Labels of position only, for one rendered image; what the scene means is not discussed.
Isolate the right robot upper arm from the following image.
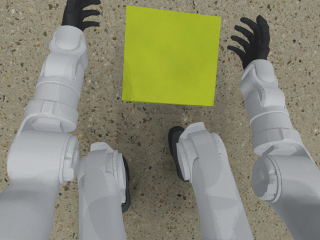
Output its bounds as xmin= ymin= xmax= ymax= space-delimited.
xmin=251 ymin=155 xmax=320 ymax=240

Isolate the carton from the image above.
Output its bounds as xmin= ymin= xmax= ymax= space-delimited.
xmin=122 ymin=5 xmax=221 ymax=106

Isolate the robot right foot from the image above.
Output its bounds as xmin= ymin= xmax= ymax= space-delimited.
xmin=168 ymin=126 xmax=189 ymax=182

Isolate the left robot hand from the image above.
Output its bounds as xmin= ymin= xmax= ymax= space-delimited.
xmin=61 ymin=0 xmax=101 ymax=32

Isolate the robot foot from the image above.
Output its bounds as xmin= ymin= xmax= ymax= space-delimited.
xmin=168 ymin=126 xmax=189 ymax=182
xmin=121 ymin=156 xmax=131 ymax=213

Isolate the robot left forearm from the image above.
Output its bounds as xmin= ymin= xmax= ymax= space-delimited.
xmin=6 ymin=25 xmax=88 ymax=179

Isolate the robot left foot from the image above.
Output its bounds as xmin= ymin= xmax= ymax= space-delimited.
xmin=121 ymin=156 xmax=131 ymax=213

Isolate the left robot upper arm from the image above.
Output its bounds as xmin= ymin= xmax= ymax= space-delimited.
xmin=0 ymin=129 xmax=80 ymax=240

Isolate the right robot hand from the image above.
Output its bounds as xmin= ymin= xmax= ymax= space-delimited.
xmin=227 ymin=15 xmax=270 ymax=70

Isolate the robot right forearm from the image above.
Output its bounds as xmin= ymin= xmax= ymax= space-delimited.
xmin=239 ymin=59 xmax=320 ymax=172

